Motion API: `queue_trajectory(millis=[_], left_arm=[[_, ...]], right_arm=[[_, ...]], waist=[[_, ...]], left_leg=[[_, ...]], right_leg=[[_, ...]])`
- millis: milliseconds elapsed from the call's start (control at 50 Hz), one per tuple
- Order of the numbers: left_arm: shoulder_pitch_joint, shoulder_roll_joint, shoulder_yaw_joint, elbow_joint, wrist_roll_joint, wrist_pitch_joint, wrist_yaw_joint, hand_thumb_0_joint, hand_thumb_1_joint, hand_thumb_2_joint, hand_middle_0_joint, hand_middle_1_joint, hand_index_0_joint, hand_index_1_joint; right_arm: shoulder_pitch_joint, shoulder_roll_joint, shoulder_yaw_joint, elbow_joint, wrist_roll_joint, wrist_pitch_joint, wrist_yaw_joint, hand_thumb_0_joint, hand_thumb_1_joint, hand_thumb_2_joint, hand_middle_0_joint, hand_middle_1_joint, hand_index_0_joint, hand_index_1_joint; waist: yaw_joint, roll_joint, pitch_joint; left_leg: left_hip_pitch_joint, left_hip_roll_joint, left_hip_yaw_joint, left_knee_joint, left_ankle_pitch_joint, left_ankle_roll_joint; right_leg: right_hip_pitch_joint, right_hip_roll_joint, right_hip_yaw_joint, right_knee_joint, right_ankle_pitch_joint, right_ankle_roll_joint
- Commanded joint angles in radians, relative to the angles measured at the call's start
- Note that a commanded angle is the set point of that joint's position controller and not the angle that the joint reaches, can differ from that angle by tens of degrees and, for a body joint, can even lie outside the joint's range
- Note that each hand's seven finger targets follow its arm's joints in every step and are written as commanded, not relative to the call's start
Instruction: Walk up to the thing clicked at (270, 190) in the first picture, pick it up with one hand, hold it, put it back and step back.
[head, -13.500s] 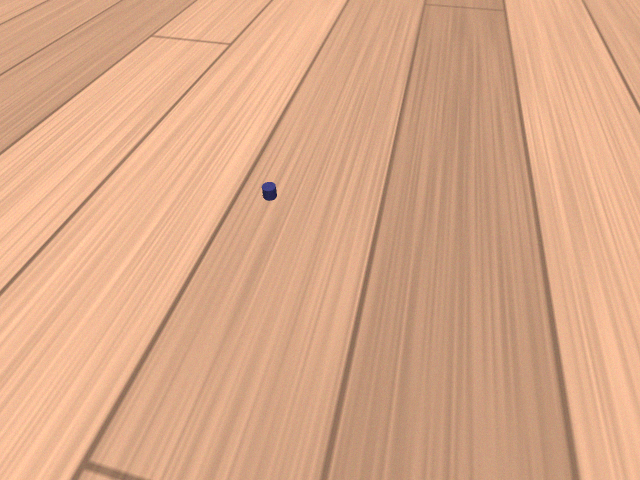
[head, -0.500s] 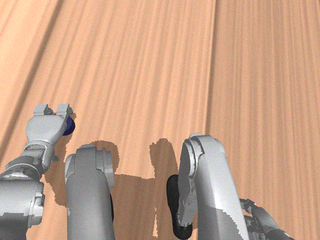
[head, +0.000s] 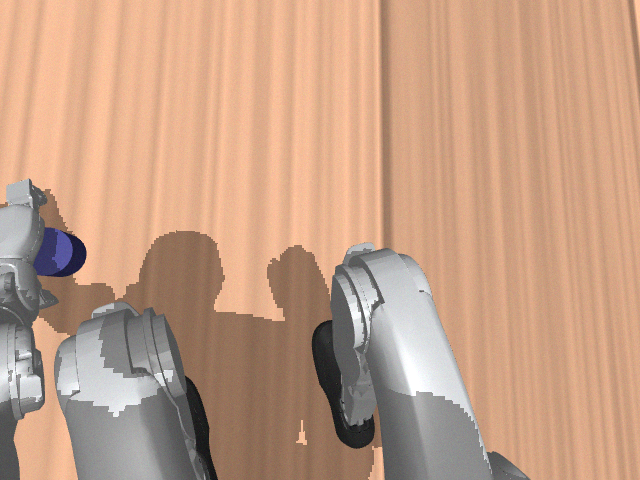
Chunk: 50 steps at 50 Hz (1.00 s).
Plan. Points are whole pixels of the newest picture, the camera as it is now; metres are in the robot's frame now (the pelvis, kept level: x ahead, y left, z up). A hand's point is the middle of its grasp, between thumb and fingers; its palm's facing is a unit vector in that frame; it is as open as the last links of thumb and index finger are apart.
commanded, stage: rest palm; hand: left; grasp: from above
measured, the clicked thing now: (54, 253) +0.40 +0.28 -0.27
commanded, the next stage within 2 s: close in 1.22 s
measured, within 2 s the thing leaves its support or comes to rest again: neither
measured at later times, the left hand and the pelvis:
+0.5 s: hand (35, 245) +0.41 +0.28 -0.24, palm faces -0.38 -0.11 -0.92, open 14.3 cm; pelvis -0.01 +0.01 +0.00, yaw -3 degrees
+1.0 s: hand (50, 248) +0.40 +0.27 -0.24, palm faces -0.37 -0.05 -0.93, open 14.1 cm; pelvis -0.01 +0.01 +0.00, yaw -4 degrees
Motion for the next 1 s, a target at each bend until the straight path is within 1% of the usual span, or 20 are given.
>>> queue_trajectory(millis=[0,20,60,100,160,220,320,360,420,440,480,560,620,700,720,740,760,860,940,980], left_arm=[[-0.242,0.19,-0.02,-0.154,-0.007,-0.119,0.043,0.0,-0.545,0.976,-0.059,-1.007,-0.056,-1.008],[-0.244,0.221,-0.002,-0.149,0.003,-0.141,0.061,0.0,-0.528,0.968,-0.059,-1.008,-0.06,-1.005],[-0.232,0.181,-0.035,-0.089,0.036,-0.166,0.101,0.0,-0.519,0.964,-0.057,-1.009,-0.061,-1.003],[-0.235,0.23,-0.02,-0.09,0.088,-0.173,0.164,0.0,-0.506,0.961,-0.06,-0.998,-0.064,-0.992],[-0.214,0.212,-0.048,-0.055,0.158,-0.135,0.258,0.0,-0.519,0.982,-0.059,-0.968,-0.055,-0.97],[-0.227,0.184,-0.074,-0.007,0.185,-0.064,0.327,0.0,-0.532,0.998,-0.057,-0.95,-0.045,-0.959],[-0.28,0.163,-0.087,0.035,0.138,0.073,0.361,0.0,-0.564,1.006,-0.051,-0.929,-0.032,-0.945],[-0.295,0.15,-0.075,0.066,0.093,0.108,0.34,0.0,-0.558,0.994,-0.052,-0.951,-0.038,-0.962],[-0.31,0.153,-0.047,0.081,0.025,0.13,0.258,0.0,-0.528,0.952,-0.049,-0.99,-0.052,-0.985],[-0.284,0.219,0.007,0.075,0.008,0.125,0.227,0.0,-0.52,0.94,-0.049,-1.002,-0.056,-0.992],[-0.218,0.237,0.039,0.085,0.0,0.113,0.161,0.0,-0.518,0.939,-0.049,-1.005,-0.056,-0.995],[-0.287,0.204,-0.036,-0.014,-0.005,0.041,0.079,0.0,-0.492,0.901,-0.048,-1.064,-0.071,-1.038],[-0.253,0.202,-0.061,-0.065,-0.017,-0.032,0.071,0.0,-0.5,0.905,-0.051,-1.064,-0.072,-1.041],[-0.222,0.265,-0.027,-0.101,0.014,-0.114,0.133,0.0,-0.518,0.93,-0.053,-1.041,-0.064,-1.028],[-0.208,0.212,-0.062,-0.054,0.025,-0.118,0.152,0.0,-0.517,0.935,-0.054,-1.028,-0.062,-1.017],[-0.215,0.229,-0.062,-0.056,0.046,-0.124,0.178,0.0,-0.498,0.923,-0.054,-1.044,-0.068,-1.027],[-0.216,0.25,-0.038,-0.047,0.063,-0.124,0.209,0.0,-0.499,0.934,-0.056,-1.025,-0.066,-1.012],[-0.204,0.232,-0.083,0.027,0.129,-0.066,0.318,0.0,-0.504,0.961,-0.062,-0.986,-0.061,-0.984],[-0.245,0.241,-0.074,0.044,0.111,0.018,0.359,0.0,-0.508,0.959,-0.055,-0.977,-0.053,-0.975],[-0.272,0.225,-0.082,0.05,0.067,0.057,0.342,0.0,-0.509,0.951,-0.051,-0.983,-0.052,-0.979]], right_arm=[[0.2,-0.285,-0.061,-0.013,0.005,-0.016,-0.01,0.0,-0.899,-0.901,0.2,0.3,0.2,0.3],[0.202,-0.284,-0.046,-0.009,-0.002,-0.018,-0.008,0.0,-0.894,-0.899,0.2,0.3,0.2,0.3],[0.175,-0.292,-0.051,-0.014,-0.009,-0.024,-0.008,0.0,-0.893,-0.899,0.2,0.3,0.2,0.3],[0.15,-0.302,-0.049,0.0,-0.019,-0.025,-0.016,0.0,-0.887,-0.897,0.2,0.3,0.2,0.3],[0.122,-0.312,-0.053,0.013,-0.035,-0.032,-0.014,0.0,-0.881,-0.895,0.2,0.3,0.2,0.3],[0.092,-0.326,-0.071,0.0,-0.043,-0.047,0.004,0.0,-0.878,-0.894,0.2,0.3,0.2,0.3],[0.069,-0.334,-0.078,-0.025,-0.016,-0.081,0.038,0.0,-0.885,-0.897,0.2,0.3,0.2,0.3],[0.067,-0.331,-0.068,-0.028,-0.012,-0.095,0.052,0.0,-0.891,-0.9,0.2,0.3,0.2,0.3],[0.08,-0.326,-0.061,-0.021,-0.007,-0.123,0.066,0.0,-0.894,-0.901,0.2,0.3,0.2,0.3],[0.079,-0.336,-0.067,-0.029,-0.003,-0.129,0.064,0.0,-0.896,-0.901,0.2,0.3,0.2,0.3],[0.107,-0.315,-0.055,-0.031,0.0,-0.125,0.062,0.0,-0.896,-0.902,0.2,0.301,0.2,0.301],[0.109,-0.328,-0.046,-0.028,-0.002,-0.12,0.057,0.0,-0.901,-0.905,0.2,0.301,0.2,0.301],[0.125,-0.315,-0.014,-0.022,-0.007,-0.113,0.054,0.0,-0.903,-0.905,0.2,0.301,0.2,0.301],[0.127,-0.337,-0.005,-0.025,-0.008,-0.098,0.046,0.0,-0.902,-0.905,0.2,0.301,0.2,0.301],[0.115,-0.333,-0.003,-0.02,-0.011,-0.095,0.046,0.0,-0.899,-0.904,0.2,0.301,0.2,0.301],[0.095,-0.334,0.0,-0.018,-0.016,-0.09,0.045,0.0,-0.897,-0.903,0.2,0.301,0.2,0.301],[0.103,-0.338,0.003,-0.014,-0.024,-0.082,0.042,0.0,-0.892,-0.901,0.2,0.301,0.2,0.301],[0.088,-0.352,-0.007,-0.026,-0.033,-0.084,0.048,0.0,-0.887,-0.898,0.2,0.3,0.2,0.3],[0.07,-0.355,-0.019,-0.034,-0.02,-0.097,0.056,0.0,-0.886,-0.898,0.2,0.3,0.2,0.3],[0.061,-0.351,-0.021,-0.037,-0.011,-0.118,0.064,0.0,-0.89,-0.899,0.2,0.3,0.2,0.3]], waist=[[-0.051,0.256,-0.756],[-0.044,0.251,-0.753],[-0.043,0.268,-0.689],[-0.03,0.277,-0.666],[-0.035,0.314,-0.64],[-0.053,0.317,-0.61],[-0.066,0.325,-0.564],[-0.068,0.334,-0.558],[-0.078,0.335,-0.546],[-0.068,0.331,-0.553],[-0.055,0.336,-0.594],[-0.086,0.403,-0.677],[-0.096,0.373,-0.7],[-0.068,0.375,-0.697],[-0.069,0.358,-0.661],[-0.06,0.357,-0.655],[-0.067,0.332,-0.661],[-0.084,0.305,-0.59],[-0.088,0.3,-0.56],[-0.09,0.302,-0.523]], left_leg=[[0.442,-0.016,0.101,-0.205,0.283,0.043],[0.436,-0.016,0.096,-0.203,0.264,0.043],[0.435,-0.018,0.096,-0.213,0.196,0.04],[0.437,-0.019,0.093,-0.233,0.149,0.037],[0.469,-0.016,0.088,-0.26,0.145,0.03],[0.455,-0.009,0.076,-0.261,0.159,0.027],[0.437,0.008,0.055,-0.279,0.127,0.023],[0.418,0.009,0.058,-0.276,0.12,0.024],[0.42,0.008,0.055,-0.258,0.125,0.028],[0.414,0.006,0.059,-0.25,0.139,0.032],[0.447,-0.002,0.062,-0.256,0.203,0.033],[0.532,-0.004,0.052,-0.243,0.276,0.028],[0.549,-0.002,0.055,-0.223,0.301,0.026],[0.525,-0.001,0.069,-0.214,0.302,0.026],[0.504,-0.002,0.061,-0.226,0.267,0.023],[0.487,0.002,0.06,-0.227,0.249,0.024],[0.483,0.002,0.056,-0.229,0.255,0.025],[0.456,0.004,0.047,-0.232,0.213,0.027],[0.436,0.01,0.04,-0.256,0.152,0.026],[0.4,0.012,0.048,-0.257,0.112,0.024]], right_leg=[[0.477,0.05,-0.1,-0.236,0.331,-0.042],[0.474,0.05,-0.102,-0.234,0.306,-0.045],[0.413,0.053,-0.112,-0.234,0.225,-0.05],[0.374,0.062,-0.12,-0.247,0.161,-0.053],[0.319,0.073,-0.142,-0.237,0.149,-0.05],[0.285,0.082,-0.152,-0.229,0.166,-0.054],[0.249,0.063,-0.138,-0.228,0.167,-0.059],[0.258,0.063,-0.132,-0.234,0.168,-0.057],[0.246,0.051,-0.127,-0.229,0.176,-0.054],[0.266,0.048,-0.124,-0.227,0.189,-0.051],[0.329,0.044,-0.126,-0.22,0.238,-0.044],[0.382,0.051,-0.142,-0.194,0.313,-0.044],[0.443,0.059,-0.156,-0.203,0.343,-0.039],[0.479,0.068,-0.151,-0.211,0.348,-0.047],[0.442,0.07,-0.159,-0.208,0.305,-0.051],[0.433,0.08,-0.157,-0.217,0.288,-0.054],[0.438,0.08,-0.162,-0.225,0.288,-0.052],[0.37,0.087,-0.168,-0.226,0.244,-0.058],[0.357,0.082,-0.157,-0.251,0.192,-0.058],[0.341,0.071,-0.141,-0.262,0.16,-0.054]])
